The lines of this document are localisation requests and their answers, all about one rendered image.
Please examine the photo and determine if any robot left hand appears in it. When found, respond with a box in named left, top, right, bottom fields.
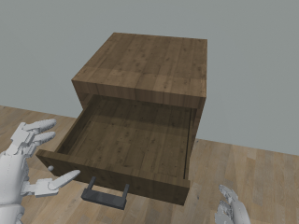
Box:
left=0, top=119, right=80, bottom=205

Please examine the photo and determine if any robot right hand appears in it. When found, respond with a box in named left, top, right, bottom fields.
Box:
left=214, top=184, right=251, bottom=224

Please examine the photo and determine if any cabinet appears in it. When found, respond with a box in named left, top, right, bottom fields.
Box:
left=71, top=32, right=207, bottom=156

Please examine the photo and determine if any robot left forearm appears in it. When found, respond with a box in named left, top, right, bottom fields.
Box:
left=0, top=203, right=25, bottom=224

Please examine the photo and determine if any handle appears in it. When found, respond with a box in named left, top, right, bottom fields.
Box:
left=80, top=176, right=130, bottom=210

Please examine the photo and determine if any drawer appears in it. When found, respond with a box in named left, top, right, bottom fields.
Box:
left=36, top=94, right=194, bottom=206

